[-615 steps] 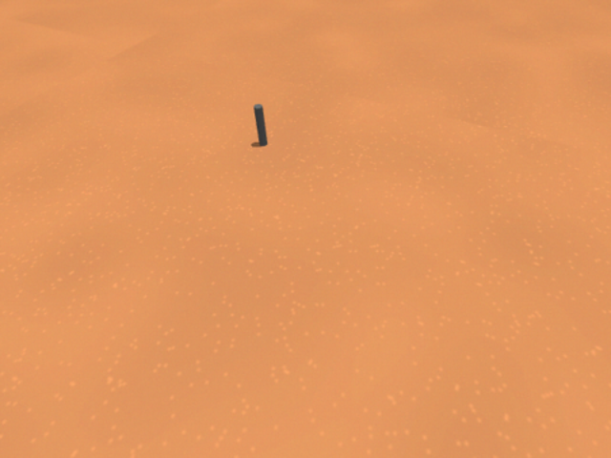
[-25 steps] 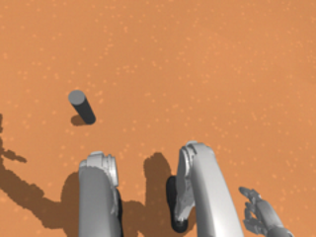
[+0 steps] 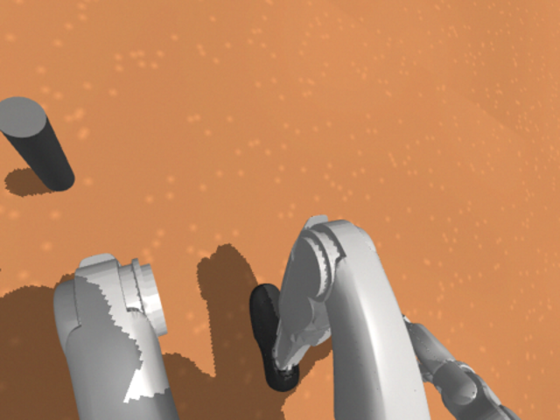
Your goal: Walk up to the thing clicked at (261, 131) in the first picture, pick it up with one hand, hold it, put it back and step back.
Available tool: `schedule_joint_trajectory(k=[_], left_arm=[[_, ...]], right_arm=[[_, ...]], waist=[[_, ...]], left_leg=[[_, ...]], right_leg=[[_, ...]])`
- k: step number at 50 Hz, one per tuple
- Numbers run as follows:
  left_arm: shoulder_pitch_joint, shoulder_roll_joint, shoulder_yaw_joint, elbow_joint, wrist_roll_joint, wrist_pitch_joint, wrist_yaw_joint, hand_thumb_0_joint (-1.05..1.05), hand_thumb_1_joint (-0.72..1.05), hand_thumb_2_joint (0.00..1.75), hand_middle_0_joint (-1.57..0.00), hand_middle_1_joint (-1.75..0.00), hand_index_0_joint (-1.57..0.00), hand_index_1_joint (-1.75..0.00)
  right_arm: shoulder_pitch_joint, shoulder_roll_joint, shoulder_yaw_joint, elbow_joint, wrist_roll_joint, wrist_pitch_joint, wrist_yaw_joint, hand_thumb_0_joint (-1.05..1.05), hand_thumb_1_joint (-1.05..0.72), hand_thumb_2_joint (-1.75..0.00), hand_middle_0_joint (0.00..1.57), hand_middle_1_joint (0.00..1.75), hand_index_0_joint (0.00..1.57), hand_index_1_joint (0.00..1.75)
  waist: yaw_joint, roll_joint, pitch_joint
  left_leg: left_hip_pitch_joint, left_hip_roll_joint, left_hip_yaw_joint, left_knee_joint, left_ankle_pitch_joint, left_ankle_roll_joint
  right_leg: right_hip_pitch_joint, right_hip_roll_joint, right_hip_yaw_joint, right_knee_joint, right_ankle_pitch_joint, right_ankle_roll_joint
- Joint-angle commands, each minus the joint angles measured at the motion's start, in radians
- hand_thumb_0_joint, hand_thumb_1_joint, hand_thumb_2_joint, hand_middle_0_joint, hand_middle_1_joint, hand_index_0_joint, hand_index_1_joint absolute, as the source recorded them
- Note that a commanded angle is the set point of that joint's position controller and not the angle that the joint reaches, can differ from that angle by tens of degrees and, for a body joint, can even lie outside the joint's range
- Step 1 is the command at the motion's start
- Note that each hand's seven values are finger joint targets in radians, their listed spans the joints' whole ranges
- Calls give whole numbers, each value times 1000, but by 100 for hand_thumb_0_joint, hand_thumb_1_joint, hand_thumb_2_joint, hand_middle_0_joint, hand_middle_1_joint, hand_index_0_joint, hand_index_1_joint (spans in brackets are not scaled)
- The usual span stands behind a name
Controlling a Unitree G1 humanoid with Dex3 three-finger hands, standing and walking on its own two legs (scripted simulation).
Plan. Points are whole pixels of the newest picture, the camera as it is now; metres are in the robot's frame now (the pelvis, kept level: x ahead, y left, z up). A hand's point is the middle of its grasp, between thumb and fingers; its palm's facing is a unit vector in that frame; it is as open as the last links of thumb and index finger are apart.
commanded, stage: close in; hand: left
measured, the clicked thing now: (44, 154) +0.48 +0.25 -0.19
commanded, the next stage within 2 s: rest palm in 0.58 s
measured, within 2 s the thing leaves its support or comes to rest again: leaves its support in 1.82 s
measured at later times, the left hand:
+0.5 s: hand (33, 187) +0.42 +0.26 -0.17, palm faces +0.08 -1.00 -0.01, open 17.7 cm
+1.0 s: hand (51, 183) +0.44 +0.24 -0.19, palm faces +0.14 -0.99 +0.01, open 16.8 cm
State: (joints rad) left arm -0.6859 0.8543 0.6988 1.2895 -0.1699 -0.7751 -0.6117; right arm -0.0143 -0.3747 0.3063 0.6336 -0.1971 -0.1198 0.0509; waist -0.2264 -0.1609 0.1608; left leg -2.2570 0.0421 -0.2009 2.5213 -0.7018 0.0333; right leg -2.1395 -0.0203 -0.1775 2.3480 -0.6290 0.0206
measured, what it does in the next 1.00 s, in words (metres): stands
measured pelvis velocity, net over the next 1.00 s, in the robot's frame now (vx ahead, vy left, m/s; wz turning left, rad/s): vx -0.01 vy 0.01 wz -0.07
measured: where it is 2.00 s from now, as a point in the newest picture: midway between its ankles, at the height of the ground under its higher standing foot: (217, 380)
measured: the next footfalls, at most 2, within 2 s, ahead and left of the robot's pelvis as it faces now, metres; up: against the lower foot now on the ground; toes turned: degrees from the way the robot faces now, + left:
none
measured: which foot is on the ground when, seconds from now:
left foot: down 0.00-1.00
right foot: down 0.00-1.00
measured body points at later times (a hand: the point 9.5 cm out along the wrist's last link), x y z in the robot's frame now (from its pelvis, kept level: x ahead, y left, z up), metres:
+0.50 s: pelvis -0.01 +0.00 -0.02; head +0.22 +0.15 +0.33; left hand +0.41 +0.31 -0.17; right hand +0.13 -0.26 -0.07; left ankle +0.08 +0.12 -0.28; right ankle +0.13 -0.12 -0.28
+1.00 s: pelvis -0.01 +0.01 -0.02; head +0.24 +0.17 +0.31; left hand +0.42 +0.29 -0.19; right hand +0.14 -0.25 -0.06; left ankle +0.08 +0.12 -0.28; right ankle +0.13 -0.12 -0.28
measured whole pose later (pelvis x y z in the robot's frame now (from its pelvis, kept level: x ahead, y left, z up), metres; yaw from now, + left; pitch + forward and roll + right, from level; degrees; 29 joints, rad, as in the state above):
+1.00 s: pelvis -0.01 +0.01 -0.02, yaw -4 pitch +15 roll -18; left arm -0.68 0.80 0.44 1.44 -0.11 -1.08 -0.16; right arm -0.15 -0.38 0.49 0.58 -0.34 -0.01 0.13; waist -0.27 -0.24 0.28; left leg -2.23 0.03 -0.33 2.64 -0.72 0.02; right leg -2.07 0.01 -0.27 2.38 -0.60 0.04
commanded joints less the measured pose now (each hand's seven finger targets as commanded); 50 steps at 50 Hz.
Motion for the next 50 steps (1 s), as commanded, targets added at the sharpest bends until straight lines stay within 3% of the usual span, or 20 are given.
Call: schedule_joint_trajectory(k=[1, 2, 3, 4, 6, 7, 8, 11, 13, 15, 18, 19, 21, 25, 27, 31, 39, 44, 46, 50], left_arm=[[-188, 170, -83, -67, -34, -119, 30, 0, -61, 4, -7, -8, -5, -9], [-206, 109, -143, -45, -38, -131, 37, 0, -61, 0, -8, -6, -7, -6], [-167, 196, -64, -52, -39, -145, 60, 0, -61, 0, -8, -7, -7, -7], [-157, 202, -70, -41, -33, -159, 79, 0, -61, 0, -8, -6, -7, -6], [-193, 195, -80, -42, -32, -194, 115, 0, -61, 0, -8, -7, -8, -7], [-172, 206, -54, -41, -32, -208, 138, 0, -61, 0, -8, -8, -8, -8], [-202, 203, -64, -58, -29, -229, 164, 0, -61, 0, -8, -7, -8, -7], [-207, 234, -28, -82, -7, -270, 239, 0, -61, 0, -7, -7, -7, -6], [-175, 219, -42, -56, 18, -287, 275, 0, -61, 0, -7, -7, -7, -6], [-180, 173, -96, -30, 49, -296, 298, 0, -58, 1, -7, -6, -6, -6], [-180, 140, -164, -23, 65, -303, 313, 0, -60, 0, -7, -6, -6, -6], [-173, 95, -199, -8, 60, -303, 311, 0, -59, 0, -7, -6, -6, -5], [-181, 64, -237, -16, 42, -302, 314, 0, -61, 0, -7, -6, -7, -6], [-199, 51, -233, 10, 11, -309, 348, 0, -61, 0, -7, -7, -7, -7], [-223, 67, -221, 22, 13, -324, 376, 0, -61, 1, -7, -7, -7, -7], [-214, 110, -193, 30, 31, -354, 417, 0, -61, 5, -7, -8, -7, -8], [-201, 68, -278, 40, 70, -368, 422, 0, -49, 9, -11, -7, -10, -8], [-199, 78, -248, 11, 35, -372, 441, 0, -46, 12, -13, -10, -12, -10], [-232, 81, -259, 0, 39, -377, 452, 0, -42, 13, -14, -10, -12, -11], [-261, 103, -263, -13, 60, -383, 472, 0, -27, 30, -36, -31, -34, -32]], right_arm=[[81, -328, -81, -25, -22, 5, -8, 0, -94, -91, 20, 30, 20, 30], [64, -317, -64, -30, -25, 6, -2, 0, -94, -91, 20, 30, 20, 30], [73, -335, -66, -25, -32, 9, -1, 0, -95, -91, 20, 30, 20, 30], [62, -333, -56, -26, -37, 15, 3, 0, -94, -91, 20, 30, 20, 30], [28, -342, -39, -38, -46, 25, 12, 0, -95, -91, 20, 30, 20, 30], [37, -350, -38, -37, -55, 30, 18, 0, -95, -91, 20, 30, 20, 30], [13, -350, -29, -41, -59, 33, 21, 0, -95, -91, 20, 30, 20, 30], [-3, -344, -14, -41, -76, 42, 30, 0, -95, -91, 20, 30, 20, 30], [-12, -345, -9, -38, -91, 50, 37, 0, -95, -91, 20, 30, 20, 30], [-21, -350, -9, -39, -101, 61, 43, 0, -95, -91, 20, 30, 20, 30], [-39, -354, -3, -46, -112, 74, 49, 0, -95, -91, 20, 30, 20, 30], [-39, -360, -4, -48, -112, 75, 51, 0, -94, -91, 20, 30, 20, 30], [-39, -355, 7, -52, -111, 77, 56, 0, -94, -91, 20, 30, 20, 30], [-38, -362, 15, -58, -106, 82, 61, 0, -94, -91, 20, 30, 20, 30], [-45, -362, 25, -66, -109, 85, 64, 0, -93, -90, 20, 30, 20, 30], [-66, -351, 42, -72, -120, 96, 64, 0, -93, -91, 20, 30, 20, 30], [-74, -355, 49, -62, -135, 108, 63, 0, -92, -91, 20, 30, 20, 30], [-65, -365, 62, -58, -139, 114, 66, 0, -91, -91, 20, 30, 20, 30], [-72, -365, 63, -53, -141, 116, 65, 0, -91, -91, 20, 30, 20, 30], [-83, -356, 70, -56, -147, 121, 65, 0, -91, -90, 20, 30, 20, 30]], waist=[[-67, 489, -647], [-78, 456, -604], [-60, 453, -614], [-47, 441, -612], [-56, 452, -587], [-57, 447, -597], [-63, 453, -573], [-55, 464, -571], [-61, 483, -553], [-91, 506, -518], [-104, 492, -488], [-127, 480, -488], [-130, 449, -490], [-141, 386, -483], [-143, 375, -464], [-118, 403, -438], [-145, 451, -448], [-147, 443, -498], [-155, 456, -478], [-159, 473, -460]], left_leg=[[563, 22, 14, -288, 201, -51], [523, 21, 8, -281, 157, -48], [510, 19, 8, -272, 174, -47], [502, 19, 7, -267, 177, -49], [492, 21, -4, -263, 159, -50], [492, 21, -6, -254, 170, -50], [471, 19, -7, -256, 139, -48], [463, 20, -1, -235, 144, -46], [466, 22, -4, -237, 148, -49], [466, 25, -18, -256, 130, -58], [442, 26, -26, -258, 98, -58], [455, 25, -36, -258, 100, -58], [432, 19, -33, -244, 84, -49], [411, 15, -54, -232, 66, -41], [390, 15, -63, -235, 42, -40], [372, 16, -48, -230, 36, -42], [434, 22, -61, -232, 102, -56], [471, 21, -79, -215, 174, -58], [467, 22, -81, -217, 162, -58], [451, 24, -75, -219, 142, -59]], right_leg=[[247, 48, -73, -159, 166, -51], [242, 51, -80, -162, 137, -48], [277, 50, -85, -156, 161, -45], [282, 54, -88, -148, 160, -45], [275, 55, -96, -134, 149, -45], [308, 60, -101, -132, 163, -43], [304, 62, -103, -135, 144, -43], [333, 69, -95, -139, 161, -39], [333, 70, -101, -131, 169, -39], [302, 69, -115, -121, 158, -43], [283, 74, -124, -124, 144, -42], [281, 70, -130, -122, 155, -37], [294, 74, -130, -132, 155, -33], [298, 74, -138, -132, 145, -24], [299, 74, -141, -131, 127, -22], [316, 80, -130, -135, 120, -28], [306, 83, -142, -124, 179, -30], [348, 86, -153, -118, 232, -24], [339, 85, -152, -118, 226, -26], [336, 88, -151, -124, 213, -28]])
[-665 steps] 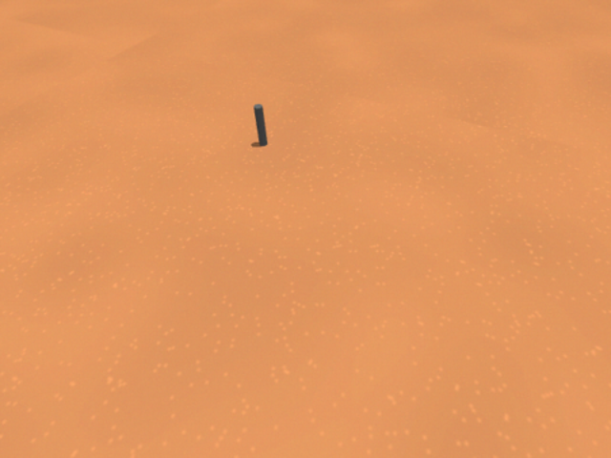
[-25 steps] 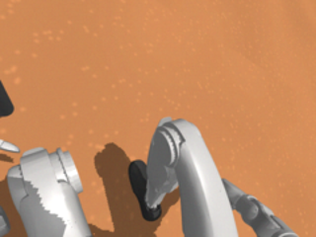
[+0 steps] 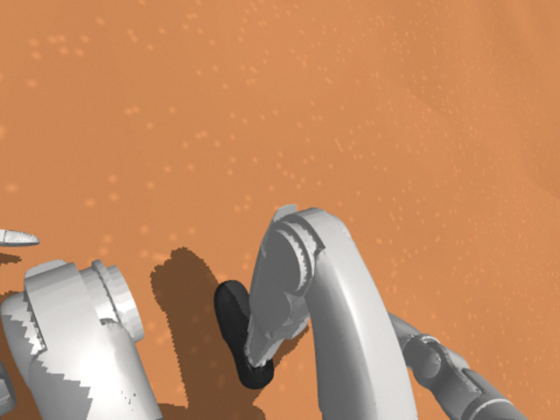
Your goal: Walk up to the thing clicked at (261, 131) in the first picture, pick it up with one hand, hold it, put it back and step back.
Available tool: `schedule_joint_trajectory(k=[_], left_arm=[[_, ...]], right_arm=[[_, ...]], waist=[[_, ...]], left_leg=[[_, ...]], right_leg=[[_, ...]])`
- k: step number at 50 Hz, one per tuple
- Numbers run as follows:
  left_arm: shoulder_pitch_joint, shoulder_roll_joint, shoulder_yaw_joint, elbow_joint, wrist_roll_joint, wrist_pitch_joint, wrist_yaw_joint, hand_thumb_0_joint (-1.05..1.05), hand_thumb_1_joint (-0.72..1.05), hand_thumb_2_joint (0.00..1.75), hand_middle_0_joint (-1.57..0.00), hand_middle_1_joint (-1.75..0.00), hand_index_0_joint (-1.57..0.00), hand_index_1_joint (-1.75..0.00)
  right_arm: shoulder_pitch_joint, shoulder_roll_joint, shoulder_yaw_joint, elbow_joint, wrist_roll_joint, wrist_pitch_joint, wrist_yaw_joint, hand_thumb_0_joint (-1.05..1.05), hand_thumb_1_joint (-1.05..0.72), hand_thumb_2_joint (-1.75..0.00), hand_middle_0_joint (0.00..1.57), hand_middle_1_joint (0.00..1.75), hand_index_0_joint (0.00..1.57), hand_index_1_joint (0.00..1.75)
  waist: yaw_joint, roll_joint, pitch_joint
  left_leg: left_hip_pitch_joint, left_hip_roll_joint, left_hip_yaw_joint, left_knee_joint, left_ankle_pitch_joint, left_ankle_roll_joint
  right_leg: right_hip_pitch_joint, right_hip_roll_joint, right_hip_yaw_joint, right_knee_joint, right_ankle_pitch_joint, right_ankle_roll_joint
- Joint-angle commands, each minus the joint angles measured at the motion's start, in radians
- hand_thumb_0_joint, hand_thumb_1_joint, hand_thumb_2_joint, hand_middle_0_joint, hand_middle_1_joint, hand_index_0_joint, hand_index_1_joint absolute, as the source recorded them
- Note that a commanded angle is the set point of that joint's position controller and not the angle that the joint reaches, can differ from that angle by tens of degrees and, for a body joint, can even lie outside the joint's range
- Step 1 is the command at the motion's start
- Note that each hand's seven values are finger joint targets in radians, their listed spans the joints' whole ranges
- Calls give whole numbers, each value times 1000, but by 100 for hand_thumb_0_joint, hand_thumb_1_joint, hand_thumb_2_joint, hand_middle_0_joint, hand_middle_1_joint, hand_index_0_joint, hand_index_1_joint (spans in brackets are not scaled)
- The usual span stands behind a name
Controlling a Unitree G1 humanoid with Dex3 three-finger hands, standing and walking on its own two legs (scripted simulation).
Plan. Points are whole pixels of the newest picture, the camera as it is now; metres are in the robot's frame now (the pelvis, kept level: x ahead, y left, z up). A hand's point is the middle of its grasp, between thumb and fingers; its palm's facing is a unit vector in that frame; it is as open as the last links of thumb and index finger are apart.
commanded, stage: close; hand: left
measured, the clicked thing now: out of the picture +0.47 +0.28 -0.17
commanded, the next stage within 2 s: settle in 0.56 s
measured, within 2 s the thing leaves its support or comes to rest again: leaves its support in 0.82 s
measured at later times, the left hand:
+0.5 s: hand out of the picture +0.44 +0.27 -0.17, palm faces +0.25 -0.97 -0.02, open 8.8 cm
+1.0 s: hand out of the picture +0.45 +0.28 -0.14, palm faces +0.23 -0.97 +0.00, open 6.3 cm
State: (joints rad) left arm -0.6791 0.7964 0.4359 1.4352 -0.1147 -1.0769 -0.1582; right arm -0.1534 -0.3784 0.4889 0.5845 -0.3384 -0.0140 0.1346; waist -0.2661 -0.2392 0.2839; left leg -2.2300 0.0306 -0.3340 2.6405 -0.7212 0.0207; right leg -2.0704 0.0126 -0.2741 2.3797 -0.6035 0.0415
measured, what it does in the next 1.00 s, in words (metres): stands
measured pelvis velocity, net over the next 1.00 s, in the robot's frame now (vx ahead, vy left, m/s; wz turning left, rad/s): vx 0.00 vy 0.00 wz -0.01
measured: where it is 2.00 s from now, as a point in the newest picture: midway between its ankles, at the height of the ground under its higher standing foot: (188, 389)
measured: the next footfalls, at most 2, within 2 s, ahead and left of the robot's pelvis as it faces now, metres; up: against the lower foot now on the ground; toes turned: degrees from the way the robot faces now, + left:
none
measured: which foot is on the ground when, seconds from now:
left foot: down 0.00-1.00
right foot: down 0.00-1.00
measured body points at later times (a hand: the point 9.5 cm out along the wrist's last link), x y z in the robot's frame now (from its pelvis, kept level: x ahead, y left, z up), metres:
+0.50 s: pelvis +0.00 +0.00 +0.00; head +0.24 +0.18 +0.33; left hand +0.43 +0.32 -0.17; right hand +0.16 -0.25 -0.04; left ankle +0.08 +0.12 -0.26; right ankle +0.14 -0.12 -0.26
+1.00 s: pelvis +0.00 +0.00 +0.01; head +0.24 +0.18 +0.34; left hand +0.43 +0.33 -0.14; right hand +0.16 -0.25 -0.04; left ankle +0.08 +0.12 -0.26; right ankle +0.14 -0.12 -0.26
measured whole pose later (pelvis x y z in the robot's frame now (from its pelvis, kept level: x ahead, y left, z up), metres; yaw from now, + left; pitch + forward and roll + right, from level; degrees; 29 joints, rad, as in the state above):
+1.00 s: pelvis +0.00 +0.00 +0.01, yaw -1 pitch +16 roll -18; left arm -0.73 0.82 0.43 1.33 -0.09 -1.00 -0.14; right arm -0.14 -0.37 0.48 0.57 -0.32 0.04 0.12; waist -0.26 -0.22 0.27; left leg -2.23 0.04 -0.33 2.61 -0.72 0.03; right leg -2.07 0.02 -0.27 2.35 -0.60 0.05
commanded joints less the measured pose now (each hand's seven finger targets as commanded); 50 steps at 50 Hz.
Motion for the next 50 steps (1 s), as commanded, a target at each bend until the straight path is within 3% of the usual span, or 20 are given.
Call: schedule_joint_trajectory(k=[1, 5, 7, 15, 16, 23, 24, 28, 29, 30, 34, 40, 43, 45, 48, 50], left_arm=[[-264, 169, 0, -172, 6, -84, 23, 0, -24, 32, -37, -32, -35, -33], [-253, 160, 3, -130, 20, -74, 44, 0, -14, 36, -42, -35, -40, -36], [-251, 134, -16, -110, 24, -67, 46, 0, -7, 40, -44, -39, -43, -40], [-279, 149, -23, -104, 14, -63, 65, 0, 13, 57, -63, -57, -62, -58], [-290, 148, -33, -104, 13, -65, 66, 0, 16, 60, -65, -61, -64, -61], [-313, 178, -22, -93, 19, -72, 70, 0, 36, 77, -82, -78, -81, -78], [-293, 190, -6, -97, 15, -71, 71, 0, 40, 80, -84, -80, -83, -80], [-293, 206, 1, -116, 20, -66, 64, 0, 50, 90, -96, -92, -94, -92], [-295, 185, -18, -107, 21, -61, 56, 0, 54, 93, -100, -95, -99, -95], [-294, 198, -11, -99, 26, -56, 58, 0, 55, 96, -102, -98, -101, -98], [-313, 191, -21, -114, 22, -50, 50, 0, 53, 116, -119, -121, -117, -123], [-307, 206, -4, -172, 7, -35, 31, 0, 61, 128, -129, -135, -128, -136], [-314, 200, -1, -200, 9, -23, 29, 0, 55, 131, -135, -141, -134, -143], [-310, 197, 0, -242, 4, -14, 25, 0, 53, 133, -135, -143, -134, -144], [-288, 205, 17, -288, 11, 12, 28, 0, 60, 132, -134, -140, -133, -142], [-293, 186, 6, -329, 18, 30, 25, 0, 57, 137, -139, -146, -138, -148]], right_arm=[[55, -346, -111, -4, -9, 17, -19, 0, -91, -90, 20, 30, 20, 30], [54, -351, -110, -13, -11, 28, -17, 0, -91, -90, 20, 30, 20, 30], [51, -356, -113, -15, -11, 34, -16, 0, -90, -90, 20, 30, 20, 30], [48, -349, -101, -24, -7, 37, -14, 0, -89, -90, 20, 30, 20, 30], [52, -349, -98, -21, -9, 36, -16, 0, -89, -90, 20, 30, 20, 30], [49, -349, -89, -18, -9, 40, -19, 0, -88, -89, 20, 30, 20, 30], [51, -347, -88, -19, -10, 41, -19, 0, -88, -89, 20, 30, 20, 30], [49, -356, -90, -18, -10, 47, -22, 0, -88, -89, 20, 30, 20, 30], [56, -358, -91, -14, -11, 50, -23, 0, -88, -89, 20, 30, 20, 30], [50, -357, -93, -16, -7, 52, -24, 0, -88, -89, 20, 30, 20, 30], [59, -357, -89, -13, -10, 57, -26, 0, -91, -90, 20, 30, 20, 30], [69, -354, -98, -15, -3, 61, -29, 0, -90, -90, 20, 30, 20, 30], [68, -351, -107, -18, 3, 60, -29, 0, -91, -90, 20, 30, 20, 30], [71, -345, -117, -16, 8, 61, -29, 0, -90, -90, 20, 30, 20, 30], [101, -339, -136, -16, 17, 67, -28, 0, -90, -90, 20, 30, 20, 30], [111, -337, -151, -14, 24, 68, -30, 0, -89, -90, 20, 30, 20, 30]], waist=[[-111, 552, -598], [-115, 561, -577], [-127, 559, -559], [-132, 495, -557], [-143, 494, -567], [-141, 523, -555], [-125, 521, -563], [-125, 569, -575], [-142, 575, -578], [-134, 570, -557], [-150, 562, -578], [-126, 578, -608], [-124, 582, -602], [-106, 581, -625], [-83, 599, -656], [-84, 621, -670]], left_leg=[[423, 35, 69, -327, 170, -43], [442, 41, 50, -354, 155, -52], [446, 44, 36, -368, 139, -56], [381, 33, 51, -340, 98, -35], [383, 31, 55, -329, 111, -34], [390, 36, 51, -340, 122, -39], [393, 36, 58, -337, 130, -38], [458, 48, 40, -353, 178, -51], [469, 49, 35, -354, 194, -53], [448, 49, 35, -361, 170, -53], [457, 50, 32, -350, 188, -50], [458, 47, 46, -353, 200, -47], [441, 47, 46, -365, 159, -46], [434, 43, 62, -360, 158, -43], [444, 42, 70, -378, 162, -44], [482, 48, 61, -394, 187, -51]], right_leg=[[287, 59, -47, -161, 198, -48], [257, 57, -60, -156, 176, -51], [234, 55, -68, -152, 163, -49], [259, 63, -59, -177, 151, -45], [274, 66, -60, -180, 164, -42], [271, 66, -60, -180, 166, -47], [282, 67, -54, -185, 170, -48], [262, 63, -62, -167, 194, -50], [267, 63, -65, -165, 208, -49], [248, 62, -65, -165, 187, -51], [268, 64, -67, -169, 207, -47], [301, 64, -59, -173, 215, -49], [274, 62, -59, -175, 185, -51], [284, 63, -48, -182, 185, -52], [291, 60, -44, -184, 181, -55], [256, 55, -43, -172, 194, -57]])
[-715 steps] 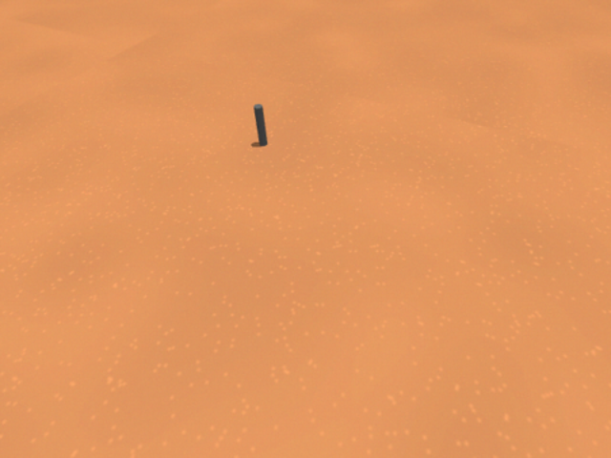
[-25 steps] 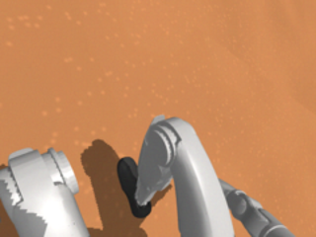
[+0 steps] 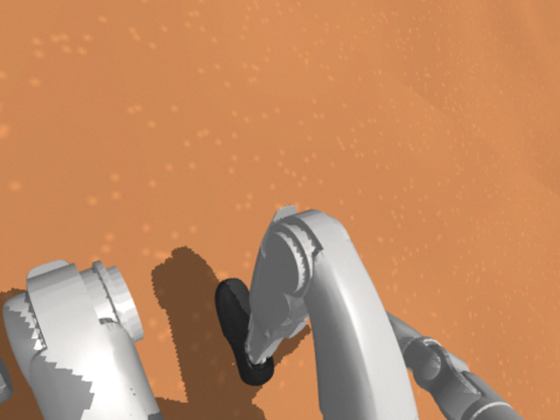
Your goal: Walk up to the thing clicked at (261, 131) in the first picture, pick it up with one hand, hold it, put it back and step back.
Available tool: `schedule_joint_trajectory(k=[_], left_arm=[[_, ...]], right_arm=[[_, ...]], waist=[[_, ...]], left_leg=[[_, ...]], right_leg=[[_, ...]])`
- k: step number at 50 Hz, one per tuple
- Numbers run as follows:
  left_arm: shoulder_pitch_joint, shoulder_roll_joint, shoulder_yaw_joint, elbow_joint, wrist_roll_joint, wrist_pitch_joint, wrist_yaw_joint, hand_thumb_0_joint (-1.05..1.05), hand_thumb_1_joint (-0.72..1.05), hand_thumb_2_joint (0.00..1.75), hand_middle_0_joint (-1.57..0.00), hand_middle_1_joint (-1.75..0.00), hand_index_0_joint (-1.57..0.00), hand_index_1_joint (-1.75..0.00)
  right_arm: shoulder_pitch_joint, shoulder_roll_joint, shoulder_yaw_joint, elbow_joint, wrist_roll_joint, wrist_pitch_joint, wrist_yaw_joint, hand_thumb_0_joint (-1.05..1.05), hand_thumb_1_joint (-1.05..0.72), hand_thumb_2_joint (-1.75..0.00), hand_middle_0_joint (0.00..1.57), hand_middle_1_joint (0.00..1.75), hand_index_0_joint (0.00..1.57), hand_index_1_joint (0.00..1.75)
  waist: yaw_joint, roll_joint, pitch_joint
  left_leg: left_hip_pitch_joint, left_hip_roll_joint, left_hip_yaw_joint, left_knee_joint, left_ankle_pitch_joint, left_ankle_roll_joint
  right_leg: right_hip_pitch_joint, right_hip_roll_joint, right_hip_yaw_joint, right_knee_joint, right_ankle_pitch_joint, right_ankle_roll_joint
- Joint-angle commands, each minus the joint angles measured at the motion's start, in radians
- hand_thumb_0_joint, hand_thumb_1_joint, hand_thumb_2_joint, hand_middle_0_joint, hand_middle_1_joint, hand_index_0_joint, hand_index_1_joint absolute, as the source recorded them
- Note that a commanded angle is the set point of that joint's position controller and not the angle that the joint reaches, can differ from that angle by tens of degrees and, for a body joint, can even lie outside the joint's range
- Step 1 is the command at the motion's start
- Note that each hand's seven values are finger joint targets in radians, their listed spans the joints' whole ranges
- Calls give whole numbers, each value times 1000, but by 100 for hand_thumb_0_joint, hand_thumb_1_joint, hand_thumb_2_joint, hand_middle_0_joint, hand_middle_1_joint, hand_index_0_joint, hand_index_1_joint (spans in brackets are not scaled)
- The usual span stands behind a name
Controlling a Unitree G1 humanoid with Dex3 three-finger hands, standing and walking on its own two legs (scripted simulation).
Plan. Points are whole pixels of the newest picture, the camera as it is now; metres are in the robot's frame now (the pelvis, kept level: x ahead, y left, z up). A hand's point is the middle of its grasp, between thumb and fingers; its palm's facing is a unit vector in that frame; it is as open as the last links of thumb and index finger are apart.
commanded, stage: settle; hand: left
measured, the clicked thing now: out of the picture +0.45 +0.29 -0.16
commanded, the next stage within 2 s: lift in 1.58 s
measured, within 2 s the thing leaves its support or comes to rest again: neither
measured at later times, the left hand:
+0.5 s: hand out of the picture +0.44 +0.30 -0.04, palm faces +0.24 -0.97 -0.05, open 6.3 cm
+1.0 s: hand out of the picture +0.45 +0.30 +0.02, palm faces +0.23 -0.97 -0.04, open 6.3 cm
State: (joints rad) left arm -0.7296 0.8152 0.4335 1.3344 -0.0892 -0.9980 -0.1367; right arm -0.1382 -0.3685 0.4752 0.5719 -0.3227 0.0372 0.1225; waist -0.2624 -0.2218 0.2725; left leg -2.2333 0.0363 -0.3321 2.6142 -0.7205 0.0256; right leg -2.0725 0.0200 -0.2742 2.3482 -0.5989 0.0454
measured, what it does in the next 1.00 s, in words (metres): rises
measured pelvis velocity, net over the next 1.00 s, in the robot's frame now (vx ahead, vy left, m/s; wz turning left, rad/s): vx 0.02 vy -0.01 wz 0.15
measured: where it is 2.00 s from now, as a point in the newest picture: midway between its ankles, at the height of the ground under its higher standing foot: (189, 385)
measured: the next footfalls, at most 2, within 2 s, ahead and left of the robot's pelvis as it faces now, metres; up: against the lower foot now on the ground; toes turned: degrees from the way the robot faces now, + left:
none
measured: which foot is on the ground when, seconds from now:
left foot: down 0.00-1.00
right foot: down 0.00-1.00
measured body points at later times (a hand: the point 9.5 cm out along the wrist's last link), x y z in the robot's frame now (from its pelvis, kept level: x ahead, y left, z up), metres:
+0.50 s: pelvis +0.01 -0.01 +0.02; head +0.21 +0.13 +0.40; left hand +0.42 +0.35 -0.03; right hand +0.17 -0.25 -0.06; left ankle +0.08 +0.12 -0.27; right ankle +0.14 -0.12 -0.27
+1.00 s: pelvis +0.02 -0.01 +0.06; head +0.22 +0.08 +0.45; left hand +0.43 +0.35 +0.03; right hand +0.20 -0.26 -0.05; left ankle +0.08 +0.12 -0.27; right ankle +0.14 -0.12 -0.27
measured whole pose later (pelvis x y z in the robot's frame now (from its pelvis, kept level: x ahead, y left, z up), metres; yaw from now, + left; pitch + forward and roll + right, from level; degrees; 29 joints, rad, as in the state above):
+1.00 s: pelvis +0.02 -0.01 +0.06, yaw +9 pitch +32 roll -8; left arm -0.70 0.51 0.40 0.95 -0.13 -0.58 -0.27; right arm 0.08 -0.31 0.11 0.61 -0.07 0.04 0.06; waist -0.15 -0.01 -0.08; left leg -2.21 0.04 -0.11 2.35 -0.72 0.01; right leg -2.15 -0.03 -0.11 2.26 -0.67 0.00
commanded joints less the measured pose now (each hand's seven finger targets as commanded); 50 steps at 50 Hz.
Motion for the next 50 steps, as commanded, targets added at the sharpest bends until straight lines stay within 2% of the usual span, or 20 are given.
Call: schedule_joint_trajectory(k=[1, 5, 7, 9, 11, 12, 14, 15, 18, 19, 21, 25, 26, 27, 32, 39, 40, 44, 47, 50], left_arm=[[-247, 183, 19, -264, -8, -41, 5, 0, 59, 133, -138, -143, -137, -144], [-240, 127, -7, -319, -11, 15, -9, 0, 47, 135, -143, -149, -142, -151], [-232, 124, 3, -341, -12, 44, -8, 0, 45, 134, -142, -148, -141, -150], [-246, 67, -36, -377, -21, 70, -19, 0, 45, 133, -142, -147, -141, -149], [-217, 47, -29, -401, -25, 100, -18, 0, 49, 134, -143, -148, -142, -150], [-215, 17, -61, -418, -23, 115, -26, 0, 48, 133, -143, -148, -142, -149], [-226, 32, -42, -461, -17, 144, -24, 0, 51, 133, -142, -147, -141, -149], [-227, 9, -65, -471, -15, 159, -27, 0, 49, 132, -142, -147, -141, -148], [-217, -28, -60, -488, -28, 202, -25, 0, 51, 131, -139, -145, -139, -146], [-219, -1, -36, -515, -31, 210, -25, 0, 52, 132, -140, -146, -140, -147], [-222, -11, -24, -535, -39, 231, -27, 0, 53, 132, -140, -146, -140, -147], [-225, -22, -23, -549, -34, 259, -44, 0, 53, 134, -142, -147, -141, -148], [-223, -44, -42, -557, -36, 264, -49, 0, 51, 133, -142, -147, -142, -148], [-240, -28, -21, -595, -44, 267, -56, 0, 51, 133, -142, -147, -141, -149], [-225, -71, -29, -553, -72, 305, -92, 0, 46, 130, -142, -146, -141, -147], [-251, -54, 1, -596, -66, 328, -116, 0, 45, 128, -140, -143, -139, -144], [-245, -76, -14, -583, -67, 333, -119, 0, 43, 128, -140, -144, -139, -145], [-255, -85, 4, -577, -79, 340, -130, 0, 44, 130, -142, -145, -141, -146], [-261, -78, 8, -590, -67, 347, -128, 0, 39, 129, -143, -145, -142, -147], [-273, -112, -7, -581, -66, 355, -130, 0, 40, 130, -142, -144, -141, -146]], right_arm=[[112, -344, -146, 3, 13, 21, -17, 0, -89, -90, 20, 30, 20, 30], [138, -326, -184, -3, 35, 25, -17, 0, -90, -90, 20, 30, 20, 30], [156, -318, -203, -2, 51, 25, -19, 0, -89, -90, 20, 30, 20, 30], [169, -310, -223, -5, 66, 27, -17, 0, -89, -90, 20, 30, 20, 30], [196, -301, -246, -3, 81, 28, -16, 0, -89, -90, 20, 30, 20, 30], [202, -296, -258, -4, 90, 27, -16, 0, -89, -90, 20, 30, 20, 30], [224, -281, -278, -4, 104, 29, -18, 0, -88, -89, 20, 30, 20, 30], [235, -278, -290, -4, 114, 31, -18, 0, -88, -89, 20, 30, 20, 30], [266, -263, -317, -2, 138, 35, -20, 0, -88, -89, 20, 30, 20, 30], [254, -260, -321, -14, 149, 33, -23, 0, -87, -89, 20, 30, 20, 30], [276, -251, -338, -14, 161, 36, -25, 0, -87, -89, 20, 30, 20, 30], [291, -238, -367, -10, 184, 34, -34, 0, -87, -89, 20, 30, 20, 30], [289, -228, -372, -11, 188, 31, -34, 0, -88, -89, 20, 30, 20, 30], [305, -227, -382, -12, 195, 30, -37, 0, -88, -89, 20, 30, 20, 30], [324, -198, -396, -7, 222, 19, -49, 0, -89, -89, 20, 30, 20, 30], [347, -184, -426, -7, 239, 8, -65, 0, -89, -89, 20, 30, 20, 30], [340, -183, -431, -6, 241, 7, -66, 0, -89, -90, 20, 30, 20, 30], [354, -174, -438, -5, 247, -1, -73, 0, -89, -90, 20, 30, 20, 30], [356, -161, -447, -13, 249, -4, -75, 0, -90, -90, 20, 30, 20, 30], [360, -162, -454, -7, 252, -8, -77, 0, -89, -90, 20, 30, 20, 30]], waist=[[-72, 615, -692], [-60, 607, -729], [-38, 598, -728], [-42, 592, -730], [-21, 579, -746], [-19, 578, -741], [5, 567, -783], [-2, 569, -781], [13, 527, -801], [29, 523, -803], [36, 518, -835], [46, 505, -853], [50, 509, -867], [61, 506, -904], [66, 448, -945], [97, 446, -1020], [93, 448, -1011], [90, 408, -1014], [107, 397, -1052], [100, 414, -1022]], left_leg=[[489, 39, 71, -368, 195, -54], [471, 33, 92, -381, 180, -47], [456, 31, 99, -395, 167, -43], [449, 28, 99, -403, 138, -41], [433, 22, 109, -420, 123, -38], [434, 20, 109, -430, 110, -37], [420, 14, 128, -432, 116, -31], [415, 11, 130, -442, 98, -29], [385, 3, 149, -451, 82, -20], [381, 2, 148, -461, 69, -18], [392, -2, 157, -475, 75, -18], [401, -5, 172, -496, 61, -14], [401, -7, 179, -500, 56, -14], [414, -10, 187, -500, 76, -13], [391, -16, 223, -493, 127, -1], [442, -19, 242, -518, 186, -2], [449, -18, 245, -522, 181, -2], [429, -20, 253, -521, 185, 4], [438, -20, 262, -533, 192, 7], [459, -22, 259, -561, 184, 2]], right_leg=[[278, 47, -32, -145, 195, -63], [270, 44, -18, -154, 185, -67], [248, 40, -8, -156, 172, -70], [208, 38, -6, -160, 149, -72], [211, 33, 3, -166, 134, -73], [183, 30, 4, -167, 125, -74], [203, 28, 18, -178, 125, -75], [180, 26, 21, -179, 108, -77], [192, 23, 37, -197, 96, -77], [186, 21, 41, -203, 83, -78], [191, 17, 49, -208, 80, -79], [175, 9, 69, -223, 65, -81], [173, 9, 74, -223, 56, -83], [192, 9, 81, -232, 69, -84], [241, 5, 108, -255, 100, -82], [287, -5, 134, -276, 138, -83], [278, -6, 136, -280, 131, -83], [309, -8, 145, -302, 138, -79], [342, -9, 160, -315, 138, -79], [308, -12, 156, -322, 120, -85]])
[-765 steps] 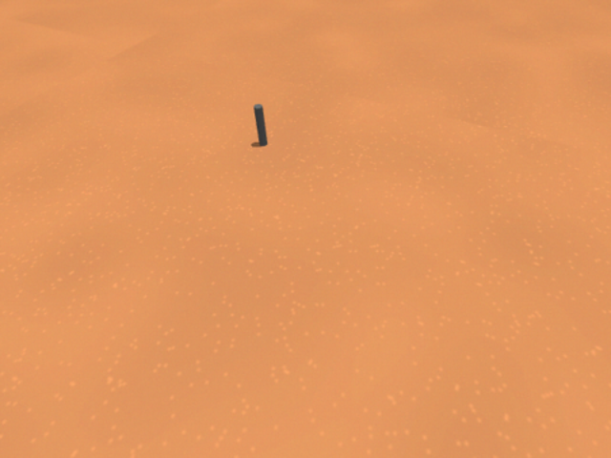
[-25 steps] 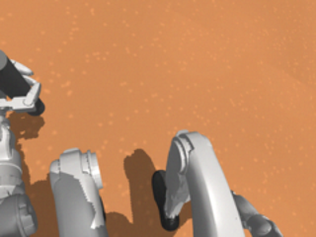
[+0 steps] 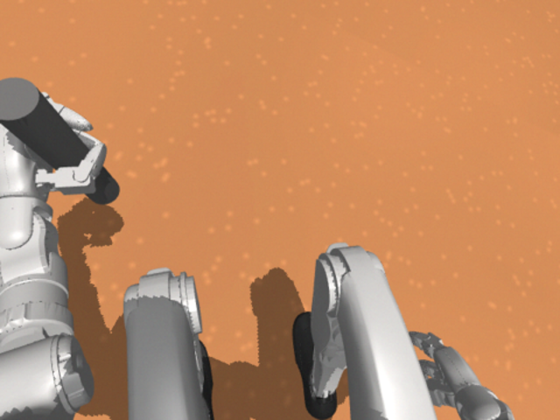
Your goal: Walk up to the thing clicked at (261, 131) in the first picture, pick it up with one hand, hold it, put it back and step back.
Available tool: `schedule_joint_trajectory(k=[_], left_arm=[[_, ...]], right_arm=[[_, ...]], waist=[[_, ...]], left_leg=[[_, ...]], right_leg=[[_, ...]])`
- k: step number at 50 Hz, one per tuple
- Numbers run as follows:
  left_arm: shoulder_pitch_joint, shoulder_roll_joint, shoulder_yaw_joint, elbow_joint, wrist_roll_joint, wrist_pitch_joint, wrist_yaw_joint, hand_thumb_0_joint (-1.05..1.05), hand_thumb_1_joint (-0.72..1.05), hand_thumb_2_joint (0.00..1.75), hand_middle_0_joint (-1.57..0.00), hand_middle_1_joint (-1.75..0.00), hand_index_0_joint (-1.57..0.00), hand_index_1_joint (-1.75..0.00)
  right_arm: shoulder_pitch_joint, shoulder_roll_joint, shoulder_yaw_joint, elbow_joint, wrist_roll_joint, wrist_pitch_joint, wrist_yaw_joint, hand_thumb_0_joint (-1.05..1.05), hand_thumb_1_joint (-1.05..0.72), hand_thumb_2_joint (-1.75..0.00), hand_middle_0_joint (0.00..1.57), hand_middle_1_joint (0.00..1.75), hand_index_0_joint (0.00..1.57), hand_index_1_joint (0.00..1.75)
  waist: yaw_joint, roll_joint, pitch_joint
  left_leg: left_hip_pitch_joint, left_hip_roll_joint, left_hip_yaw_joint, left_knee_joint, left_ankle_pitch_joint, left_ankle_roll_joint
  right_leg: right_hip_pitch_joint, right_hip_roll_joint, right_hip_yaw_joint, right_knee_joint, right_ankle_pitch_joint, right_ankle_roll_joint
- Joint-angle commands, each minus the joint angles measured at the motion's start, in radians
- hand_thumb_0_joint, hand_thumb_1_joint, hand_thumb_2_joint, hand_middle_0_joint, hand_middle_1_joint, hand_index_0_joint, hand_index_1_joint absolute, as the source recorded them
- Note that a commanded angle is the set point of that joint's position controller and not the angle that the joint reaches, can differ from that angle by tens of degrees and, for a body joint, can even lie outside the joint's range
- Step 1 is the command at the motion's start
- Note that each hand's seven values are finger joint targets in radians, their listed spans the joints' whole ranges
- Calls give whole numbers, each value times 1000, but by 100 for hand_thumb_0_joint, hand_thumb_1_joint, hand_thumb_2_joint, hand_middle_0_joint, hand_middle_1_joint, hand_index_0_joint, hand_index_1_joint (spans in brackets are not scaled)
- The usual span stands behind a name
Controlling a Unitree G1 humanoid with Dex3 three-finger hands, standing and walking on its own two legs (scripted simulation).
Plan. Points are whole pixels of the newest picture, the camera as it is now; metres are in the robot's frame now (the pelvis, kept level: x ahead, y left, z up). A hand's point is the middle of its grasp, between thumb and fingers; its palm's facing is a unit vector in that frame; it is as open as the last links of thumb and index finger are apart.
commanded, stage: settle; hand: left
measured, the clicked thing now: (70, 157) +0.47 +0.25 -0.04
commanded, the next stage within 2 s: lift in 0.58 s
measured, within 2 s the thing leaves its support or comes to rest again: neither
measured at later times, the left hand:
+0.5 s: hand (73, 141) +0.47 +0.24 +0.00, palm faces +0.09 -1.00 -0.04, open 6.3 cm
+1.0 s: hand (59, 130) +0.46 +0.24 +0.03, palm faces +0.07 -1.00 -0.04, open 6.3 cm
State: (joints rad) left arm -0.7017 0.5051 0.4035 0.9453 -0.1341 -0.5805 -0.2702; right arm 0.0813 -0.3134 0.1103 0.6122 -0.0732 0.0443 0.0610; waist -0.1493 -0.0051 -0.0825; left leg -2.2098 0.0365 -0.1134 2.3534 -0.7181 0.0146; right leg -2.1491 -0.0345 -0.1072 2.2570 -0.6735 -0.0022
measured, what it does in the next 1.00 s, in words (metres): stands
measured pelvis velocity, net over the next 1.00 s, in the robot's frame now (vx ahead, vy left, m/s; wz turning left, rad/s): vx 0.00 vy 0.00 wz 0.05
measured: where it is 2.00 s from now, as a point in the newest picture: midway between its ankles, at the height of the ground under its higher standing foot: (259, 398)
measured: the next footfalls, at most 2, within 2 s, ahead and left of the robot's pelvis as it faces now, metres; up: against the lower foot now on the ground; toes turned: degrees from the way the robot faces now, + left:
none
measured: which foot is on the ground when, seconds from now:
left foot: down 0.00-1.00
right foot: down 0.00-1.00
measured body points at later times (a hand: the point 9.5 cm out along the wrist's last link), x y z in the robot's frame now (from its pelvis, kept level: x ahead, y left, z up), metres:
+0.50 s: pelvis +0.00 +0.00 +0.02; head +0.21 +0.06 +0.42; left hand +0.46 +0.29 +0.00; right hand +0.12 -0.27 -0.10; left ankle +0.07 +0.12 -0.32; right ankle +0.10 -0.12 -0.32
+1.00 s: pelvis +0.00 +0.00 +0.05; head +0.20 +0.05 +0.45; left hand +0.45 +0.29 +0.04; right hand +0.12 -0.26 -0.07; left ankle +0.07 +0.12 -0.32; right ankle +0.10 -0.12 -0.32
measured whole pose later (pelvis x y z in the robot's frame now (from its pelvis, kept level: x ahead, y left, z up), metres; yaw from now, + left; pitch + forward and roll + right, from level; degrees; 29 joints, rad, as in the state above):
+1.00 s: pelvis +0.00 +0.00 +0.05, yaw +3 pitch +34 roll -5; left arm -0.71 0.44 0.39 0.94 -0.11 -0.54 -0.28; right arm 0.16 -0.29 0.04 0.64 -0.04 0.02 0.04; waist -0.14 0.02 -0.15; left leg -2.09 0.03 -0.05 2.19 -0.70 0.02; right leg -2.05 -0.04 -0.06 2.13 -0.67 0.00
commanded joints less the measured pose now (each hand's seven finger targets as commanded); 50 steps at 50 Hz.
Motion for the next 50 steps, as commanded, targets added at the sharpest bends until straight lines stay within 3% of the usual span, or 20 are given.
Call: schedule_joint_trajectory(k=[1, 6, 11, 12, 13, 18, 20, 21, 26, 28, 33, 35, 36, 37, 38, 39, 40, 46, 48, 50], left_arm=[[-301, 209, 35, -194, -16, -60, 8, 0, 41, 131, -142, -145, -141, -147], [-342, 188, 10, -205, -6, -56, 9, 0, 41, 132, -144, -147, -143, -148], [-319, 177, 19, -158, 5, -56, 26, 0, 44, 134, -144, -147, -142, -149], [-366, 195, 24, -204, 8, -63, 27, 0, 45, 135, -145, -147, -144, -149], [-317, 181, 21, -137, 13, -58, 26, 0, 43, 135, -144, -147, -143, -149], [-379, 189, 22, -181, 3, -66, 24, 0, 44, 135, -144, -146, -142, -148], [-325, 149, 8, -100, 5, -57, 24, 0, 44, 136, -144, -147, -143, -149], [-383, 194, 28, -167, 5, -67, 27, 0, 44, 136, -143, -146, -142, -149], [-367, 163, 13, -103, 14, -65, 34, 0, 47, 137, -143, -146, -141, -148], [-410, 197, 31, -153, 14, -75, 40, 0, 48, 137, -142, -145, -141, -148], [-392, 184, 32, -119, 24, -75, 44, 0, 47, 137, -140, -144, -138, -146], [-360, 141, 8, -78, 20, -71, 40, 0, 47, 127, -144, -147, -146, -145], [-408, 193, 35, -150, 26, -77, 43, 0, 42, 125, -142, -147, -144, -146], [-391, 198, 37, -141, 27, -75, 41, 0, 38, 123, -141, -145, -143, -144], [-373, 196, 43, -135, 25, -69, 39, 0, 38, 124, -140, -146, -142, -145], [-391, 163, 12, -155, 20, -70, 30, 0, 39, 123, -141, -145, -143, -144], [-406, 176, 29, -189, 12, -72, 28, 0, 40, 124, -139, -144, -141, -143], [-312, 141, 11, -171, -3, -36, -7, 0, 40, 123, -138, -143, -140, -142], [-350, 164, 14, -248, -10, -31, -7, 0, 41, 122, -138, -142, -140, -141], [-308, 139, 14, -267, -25, -16, -6, 0, 43, 122, -136, -141, -138, -139]], right_arm=[[147, -216, -92, -49, 1, -18, -16, 0, -89, -90, 20, 30, 20, 30], [157, -207, -99, -42, 3, -22, -21, 0, -89, -90, 20, 30, 20, 30], [159, -205, -103, -40, 4, -23, -20, 0, -89, -90, 20, 30, 20, 30], [169, -205, -106, -33, 4, -24, -20, 0, -89, -90, 20, 30, 20, 30], [160, -206, -106, -39, 5, -22, -22, 0, -89, -90, 20, 30, 20, 30], [173, -199, -108, -38, 5, -30, -19, 0, -88, -90, 20, 30, 20, 30], [174, -198, -106, -40, 8, -30, -20, 0, -89, -90, 20, 30, 20, 30], [176, -196, -108, -33, 6, -32, -22, 0, -88, -90, 20, 30, 20, 30], [190, -191, -112, -31, 7, -35, -22, 0, -88, -90, 20, 30, 20, 30], [197, -189, -114, -28, 6, -35, -23, 0, -88, -90, 20, 30, 20, 30], [202, -184, -117, -18, 3, -35, -22, 0, -88, -90, 20, 30, 20, 30], [193, -188, -115, -24, 8, -37, -22, 0, -93, -90, 20, 30, 20, 30], [211, -189, -117, -15, 7, -36, -21, 0, -93, -90, 20, 30, 20, 30], [204, -191, -122, -23, 8, -32, -23, 0, -93, -90, 20, 30, 20, 30], [210, -192, -126, -20, 9, -33, -24, 0, -93, -90, 20, 30, 20, 30], [211, -186, -125, -24, 10, -34, -23, 0, -92, -90, 20, 30, 20, 30], [215, -186, -126, -20, 13, -36, -24, 0, -92, -90, 20, 30, 20, 30], [206, -192, -149, -37, 32, -42, -32, 0, -92, -90, 20, 30, 20, 30], [203, -187, -149, -43, 39, -44, -37, 0, -92, -90, 20, 30, 20, 30], [199, -185, -151, -52, 49, -45, -40, 0, -91, -90, 20, 30, 20, 30]], waist=[[-7, 195, -681], [-12, 206, -699], [-12, 208, -663], [-11, 213, -666], [-9, 203, -645], [-11, 183, -681], [-16, 160, -656], [-5, 170, -681], [-12, 158, -693], [-9, 162, -708], [-7, 160, -691], [-12, 166, -676], [-2, 189, -709], [4, 194, -731], [13, 193, -737], [-4, 200, -747], [6, 200, -756], [12, 189, -739], [19, 189, -755], [33, 183, -753]], left_leg=[[450, -21, 42, -304, 184, 13], [485, -21, 43, -315, 203, 11], [510, -21, 32, -348, 187, 7], [511, -22, 32, -353, 183, 6], [510, -23, 28, -364, 168, 7], [485, -29, 46, -365, 135, 13], [481, -30, 45, -372, 148, 13], [487, -30, 52, -365, 146, 15], [491, -32, 60, -368, 167, 15], [485, -33, 67, -367, 156, 18], [484, -33, 72, -378, 154, 18], [507, -33, 60, -396, 164, 13], [526, -32, 60, -393, 192, 10], [550, -32, 60, -400, 192, 11], [567, -31, 61, -402, 209, 9], [563, -33, 64, -401, 214, 10], [573, -33, 64, -408, 226, 9], [607, -33, 52, -463, 168, 11], [606, -34, 57, -475, 151, 13], [635, -34, 43, -504, 156, 9]], right_leg=[[386, 44, -9, -237, 195, -37], [382, 40, -2, -243, 210, -40], [352, 36, -6, -251, 188, -42], [347, 35, -4, -250, 184, -44], [335, 33, -4, -254, 171, -43], [380, 35, 4, -274, 146, -40], [376, 32, 3, -280, 157, -39], [383, 35, 9, -283, 154, -39], [406, 34, 16, -292, 173, -38], [424, 35, 23, -305, 166, -36], [434, 36, 25, -315, 163, -36], [404, 31, 16, -305, 168, -41], [414, 32, 17, -298, 188, -42], [418, 32, 19, -304, 185, -43], [423, 33, 20, -303, 198, -43], [438, 32, 21, -306, 207, -43], [446, 29, 23, -307, 216, -43], [429, 25, 29, -349, 171, -45], [459, 25, 35, -368, 159, -44], [454, 22, 33, -374, 161, -46]])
